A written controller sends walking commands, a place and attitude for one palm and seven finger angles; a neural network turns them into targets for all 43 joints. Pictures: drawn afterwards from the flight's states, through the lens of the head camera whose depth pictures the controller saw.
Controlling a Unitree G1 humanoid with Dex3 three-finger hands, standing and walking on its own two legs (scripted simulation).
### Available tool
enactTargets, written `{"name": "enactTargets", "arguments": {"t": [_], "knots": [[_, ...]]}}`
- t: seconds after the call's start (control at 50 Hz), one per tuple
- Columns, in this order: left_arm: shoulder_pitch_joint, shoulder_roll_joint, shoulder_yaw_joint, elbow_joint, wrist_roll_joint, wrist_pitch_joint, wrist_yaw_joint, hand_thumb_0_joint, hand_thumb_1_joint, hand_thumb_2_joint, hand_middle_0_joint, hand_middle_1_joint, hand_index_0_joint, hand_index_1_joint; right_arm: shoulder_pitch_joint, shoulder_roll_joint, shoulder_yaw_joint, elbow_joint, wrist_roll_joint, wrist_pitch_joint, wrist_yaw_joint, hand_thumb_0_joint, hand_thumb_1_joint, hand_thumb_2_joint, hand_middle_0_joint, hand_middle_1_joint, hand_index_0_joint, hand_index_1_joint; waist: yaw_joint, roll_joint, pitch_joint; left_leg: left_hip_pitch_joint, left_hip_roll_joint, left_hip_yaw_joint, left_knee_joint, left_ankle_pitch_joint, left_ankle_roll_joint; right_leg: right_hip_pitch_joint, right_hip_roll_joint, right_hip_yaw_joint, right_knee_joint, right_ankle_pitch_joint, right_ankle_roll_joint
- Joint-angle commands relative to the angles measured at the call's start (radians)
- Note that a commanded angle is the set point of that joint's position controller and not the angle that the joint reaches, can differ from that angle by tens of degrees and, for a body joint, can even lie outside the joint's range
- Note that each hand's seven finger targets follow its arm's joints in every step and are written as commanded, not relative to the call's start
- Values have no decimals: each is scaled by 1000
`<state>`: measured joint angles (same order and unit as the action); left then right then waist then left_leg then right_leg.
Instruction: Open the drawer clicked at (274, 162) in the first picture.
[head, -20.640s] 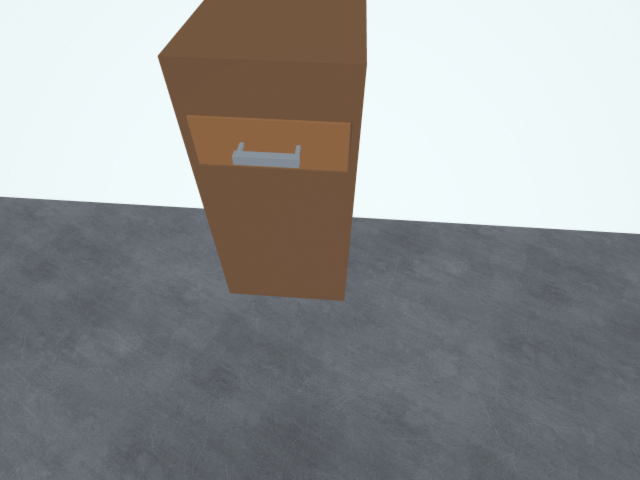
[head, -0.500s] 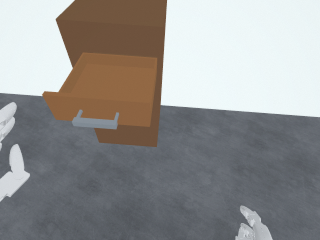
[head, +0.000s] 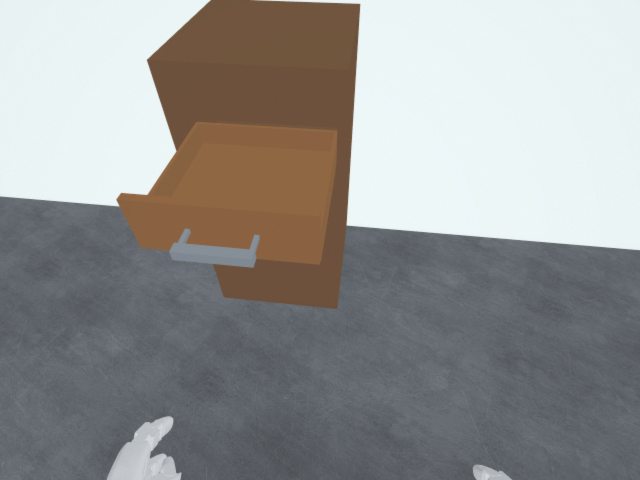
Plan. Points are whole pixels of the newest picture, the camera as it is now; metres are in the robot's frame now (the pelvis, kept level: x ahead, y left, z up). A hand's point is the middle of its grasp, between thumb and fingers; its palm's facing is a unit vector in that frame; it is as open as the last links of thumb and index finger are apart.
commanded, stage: let the arm hang, fingers relaxed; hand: left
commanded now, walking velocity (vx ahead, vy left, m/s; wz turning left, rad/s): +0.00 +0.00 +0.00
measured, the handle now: (217, 246) +0.54 +0.22 -0.07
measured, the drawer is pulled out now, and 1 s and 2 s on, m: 0.30 0.30 0.30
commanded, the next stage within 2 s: look to check the result in 0.90 s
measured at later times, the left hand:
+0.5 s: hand out of the picture -0.04 +0.18 -0.15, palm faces +0.02 -0.98 -0.22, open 7.4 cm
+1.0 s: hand out of the picture -0.03 +0.16 -0.16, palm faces +0.03 -0.98 -0.17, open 7.4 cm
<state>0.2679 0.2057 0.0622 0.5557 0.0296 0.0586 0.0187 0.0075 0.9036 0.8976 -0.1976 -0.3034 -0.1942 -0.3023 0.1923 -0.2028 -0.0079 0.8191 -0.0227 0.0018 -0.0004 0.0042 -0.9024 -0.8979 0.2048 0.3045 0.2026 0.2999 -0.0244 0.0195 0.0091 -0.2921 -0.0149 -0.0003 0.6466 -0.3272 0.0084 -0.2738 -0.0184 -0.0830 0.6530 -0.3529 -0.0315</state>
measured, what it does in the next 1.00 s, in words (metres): stands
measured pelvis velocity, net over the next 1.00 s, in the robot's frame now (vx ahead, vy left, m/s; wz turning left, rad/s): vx -0.02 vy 0.00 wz -0.04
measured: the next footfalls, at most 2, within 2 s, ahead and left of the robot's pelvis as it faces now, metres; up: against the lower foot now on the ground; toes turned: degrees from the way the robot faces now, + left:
none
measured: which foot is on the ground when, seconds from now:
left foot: down 0.00-1.00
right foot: down 0.00-1.00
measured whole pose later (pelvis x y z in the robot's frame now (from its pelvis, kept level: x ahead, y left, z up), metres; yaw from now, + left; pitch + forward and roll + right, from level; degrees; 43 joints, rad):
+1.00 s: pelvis -0.02 +0.00 +0.02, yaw -2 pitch -2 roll +0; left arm 0.30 0.11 0.03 1.14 0.01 0.01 0.03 0.01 0.91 0.90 -0.20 -0.30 -0.20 -0.30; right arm 0.36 -0.10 -0.01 1.11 -0.02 0.01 -0.04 0.00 -0.91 -0.90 0.20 0.30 0.20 0.30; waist -0.01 0.02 0.06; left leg -0.21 0.01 0.03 0.44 -0.20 0.01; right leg -0.20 0.01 -0.06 0.43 -0.20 -0.03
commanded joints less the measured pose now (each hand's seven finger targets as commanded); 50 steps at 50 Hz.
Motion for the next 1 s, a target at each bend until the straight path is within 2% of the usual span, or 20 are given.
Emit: {"name": "enactTargets", "arguments": {"t": [0.0, 0.02, 0.04, 0.06, 0.08, 0.1, 0.12, 0.14, 0.16, 0.26, 0.3, 0.38, 0.42, 0.48, 0.56, 0.6, 0.64, 0.8, 0.86, 0.98], "knots": [[-4, 124, 9, 128, -10, -42, 3, 0, 900, 900, -200, -300, -200, -300, 53, -85, -17, 2, -3, -7, -21, 0, -900, -900, 200, 300, 200, 300, 16, 66, 34, 38, 95, -96, -186, 353, 37, 58, -72, 102, -171, 283, -25], [7, 116, 4, 186, -13, -42, 2, 0, 900, 900, -200, -300, -200, -300, 45, -90, -12, 27, -1, -9, -26, 0, -900, -900, 200, 300, 200, 300, 27, 139, 42, 24, 117, -121, -226, 344, 52, 79, -52, 93, -189, 197, -13], [16, 117, 1, 234, -12, -43, 2, 0, 900, 900, -200, -300, -200, -300, 47, -95, -10, 43, 3, -8, -31, 0, -900, -900, 200, 300, 200, 300, 35, 136, 56, 18, 133, -138, -248, 342, 58, 93, -42, 87, -209, 168, -10], [30, 100, -2, 285, -15, -46, 1, 0, 900, 900, -200, -300, -200, -300, 53, -87, -7, 66, 5, -9, -36, 0, -900, -900, 200, 300, 200, 300, 37, 127, 36, 23, 131, -130, -253, 316, 58, 123, -47, 94, -236, 177, -11], [51, 66, 8, 315, -13, -47, 3, 0, 900, 900, -200, -300, -200, -300, 64, -70, -10, 77, 0, -9, -41, 0, -900, -900, 200, 300, 200, 300, 41, 173, 12, 31, 119, -114, -258, 274, 53, 147, -54, 95, -258, 190, -17], [55, 74, 1, 349, -16, -50, 2, 0, 900, 900, -200, -300, -200, -300, 74, -61, -8, 96, 2, -7, -42, 0, -900, -900, 200, 300, 200, 300, 37, 176, 1, 46, 111, -101, -262, 243, 47, 154, -56, 103, -270, 205, -22], [55, 74, -2, 376, -17, -52, 0, 0, 900, 900, -200, -300, -200, -300, 93, -54, -8, 113, 5, -7, -44, 0, -900, -900, 200, 300, 200, 300, 33, 160, -8, 54, 109, -92, -263, 232, 43, 162, -62, 104, -281, 218, -25], [54, 72, -5, 397, -15, -55, 1, 0, 900, 900, -200, -300, -200, -300, 110, -52, -11, 123, 8, -5, -47, 0, -900, -900, 200, 300, 200, 300, 30, 89, -6, 74, 113, -94, -257, 248, 44, 156, -63, 100, -291, 237, -26], [57, 66, -11, 420, -17, -56, 1, 0, 900, 900, -200, -300, -200, -300, 127, -53, -10, 140, 10, -5, -48, 0, -900, -900, 200, 300, 200, 300, 27, 66, -27, 94, 115, -89, -258, 251, 44, 163, -70, 99, -301, 243, -26], [79, 54, -27, 509, -20, -59, 7, 0, 900, 900, -200, -300, -200, -300, 178, -38, -6, 207, 14, -5, -50, 0, -900, -900, 200, 300, 200, 300, 22, 28, 9, 120, 118, -78, -281, 262, 41, 140, -73, 98, -321, 237, -26], [83, 51, -31, 534, -21, -58, 9, 0, 900, 900, -200, -300, -200, -300, 188, -35, -3, 228, 15, -3, -51, 0, -900, -900, 200, 300, 200, 300, 23, -11, 39, 105, 116, -78, -296, 233, 39, 134, -71, 101, -329, 210, -24], [99, 42, -36, 566, -21, -54, 12, 0, 900, 900, -200, -300, -200, -300, 203, -18, -2, 260, 13, 4, -47, 0, -900, -900, 200, 300, 200, 300, 23, -17, 110, 77, 108, -70, -321, 121, 36, 84, -68, 110, -356, 105, -23], [102, 38, -35, 574, -21, -53, 14, 0, 900, 900, -200, -300, -200, -300, 212, -12, -2, 268, 11, 5, -46, 0, -900, -900, 200, 300, 200, 300, 22, -39, 114, 70, 104, -70, -327, 94, 36, 75, -67, 112, -353, 82, -23], [108, 32, -33, 577, -19, -54, 16, 0, 900, 900, -200, -300, -200, -300, 222, 4, -5, 278, 9, 6, -44, 0, -900, -900, 200, 300, 200, 300, 23, -25, 112, 63, 98, -66, -326, 66, 38, 62, -67, 118, -354, 55, -24], [112, 20, -30, 575, -18, -56, 18, 0, 900, 900, -200, -300, -200, -300, 228, 22, -8, 283, 7, 5, -44, 0, -900, -900, 200, 300, 200, 300, 22, -34, 123, 59, 96, -61, -317, 64, 37, 38, -67, 118, -353, 40, -23], [112, 14, -28, 572, -18, -58, 18, 0, 900, 900, -200, -300, -200, -300, 230, 31, -8, 285, 8, 2, -45, 0, -900, -900, 200, 300, 200, 300, 22, -17, 113, 58, 92, -56, -312, 87, 35, 47, -69, 122, -349, 65, -25], [119, 8, -27, 572, -16, -62, 20, 0, 900, 900, -200, -300, -200, -300, 229, 31, -9, 284, 10, 1, -46, 0, -900, -900, 200, 300, 200, 300, 24, -25, 112, 72, 96, -55, -302, 110, 33, 34, -66, 122, -346, 76, -25], [110, -3, -21, 566, -17, -57, 18, 0, 900, 900, -200, -300, -200, -300, 247, 46, -11, 284, 4, 5, -48, 0, -900, -900, 200, 300, 200, 300, 21, 19, 144, 27, 95, -62, -319, 32, 34, 20, -60, 127, -349, 31, -28], [113, -9, -19, 565, -17, -58, 19, 0, 900, 900, -200, -300, -200, -300, 251, 42, -13, 280, 4, 2, -49, 0, -900, -900, 200, 300, 200, 300, 20, 8, 117, 39, 101, -67, -320, 42, 36, 31, -59, 123, -340, 50, -27], [114, -8, -19, 567, -19, -59, 18, 0, 900, 900, -200, -300, -200, -300, 255, 41, -12, 280, 6, 2, -49, 0, -900, -900, 200, 300, 200, 300, 20, -12, 109, 44, 98, -63, -310, 70, 35, 40, -62, 126, -341, 60, -28]]}}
